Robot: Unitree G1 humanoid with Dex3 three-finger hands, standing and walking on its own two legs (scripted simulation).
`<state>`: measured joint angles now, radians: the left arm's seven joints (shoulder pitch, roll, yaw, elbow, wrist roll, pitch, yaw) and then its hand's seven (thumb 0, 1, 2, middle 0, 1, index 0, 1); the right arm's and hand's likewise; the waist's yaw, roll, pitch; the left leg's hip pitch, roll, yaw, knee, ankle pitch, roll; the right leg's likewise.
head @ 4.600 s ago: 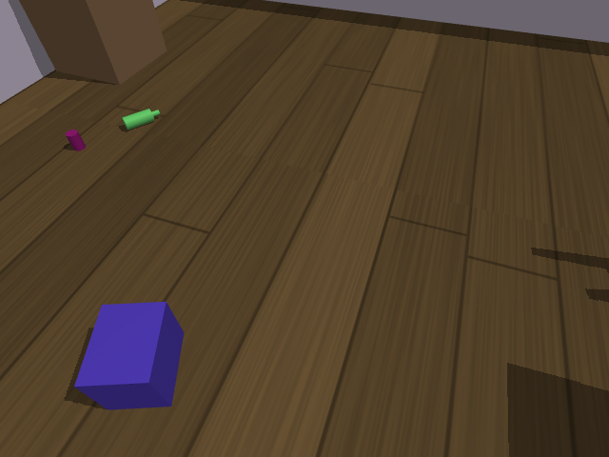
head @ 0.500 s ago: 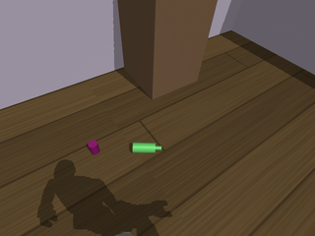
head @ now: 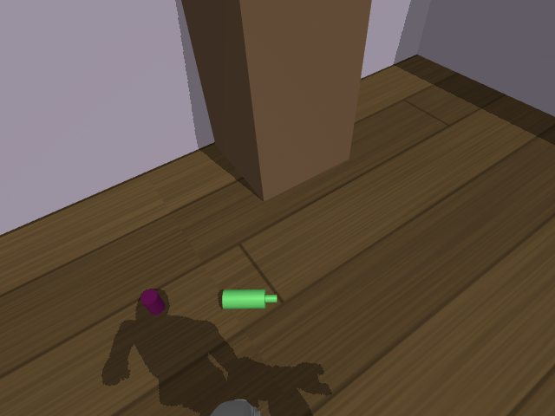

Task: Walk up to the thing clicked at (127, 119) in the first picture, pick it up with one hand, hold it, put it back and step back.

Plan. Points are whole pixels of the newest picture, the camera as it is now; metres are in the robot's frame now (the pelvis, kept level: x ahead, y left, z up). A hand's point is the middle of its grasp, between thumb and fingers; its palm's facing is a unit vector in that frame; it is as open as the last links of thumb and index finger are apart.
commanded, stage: walk up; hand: left
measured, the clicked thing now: (250, 298) +0.64 +0.19 -0.72
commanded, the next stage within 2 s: stand in 1.96 s
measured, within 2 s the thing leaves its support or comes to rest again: neither
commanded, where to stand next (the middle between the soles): +0.20 +0.02 m, yaw +2 degrees
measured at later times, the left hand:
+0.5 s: hand out of the picture +0.16 +0.26 -0.16, palm faces +0.02 -0.93 -0.37, open 7.4 cm
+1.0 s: hand (149, 374) +0.22 +0.26 -0.14, palm faces +0.03 -0.93 -0.35, open 7.4 cm
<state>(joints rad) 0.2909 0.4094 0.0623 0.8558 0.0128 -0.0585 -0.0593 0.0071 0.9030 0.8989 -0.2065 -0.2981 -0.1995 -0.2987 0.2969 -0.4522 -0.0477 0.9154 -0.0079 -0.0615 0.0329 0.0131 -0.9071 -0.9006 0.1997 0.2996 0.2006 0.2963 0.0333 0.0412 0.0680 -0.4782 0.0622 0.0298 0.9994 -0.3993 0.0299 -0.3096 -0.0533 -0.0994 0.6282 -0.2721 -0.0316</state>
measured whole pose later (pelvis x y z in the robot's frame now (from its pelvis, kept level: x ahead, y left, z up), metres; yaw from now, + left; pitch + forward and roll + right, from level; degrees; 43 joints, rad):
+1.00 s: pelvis +0.13 -0.01 +0.01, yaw +3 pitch -2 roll +0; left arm 0.07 0.38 0.00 1.10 0.00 -0.03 0.00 0.01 0.90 0.90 -0.21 -0.30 -0.20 -0.30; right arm 0.13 -0.36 0.00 1.13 -0.01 0.01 0.03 0.01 -0.91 -0.90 0.20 0.30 0.20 0.30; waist 0.00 -0.01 0.07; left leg -0.22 0.02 0.04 0.51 -0.26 0.00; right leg -0.25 -0.07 -0.03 0.49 -0.19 0.04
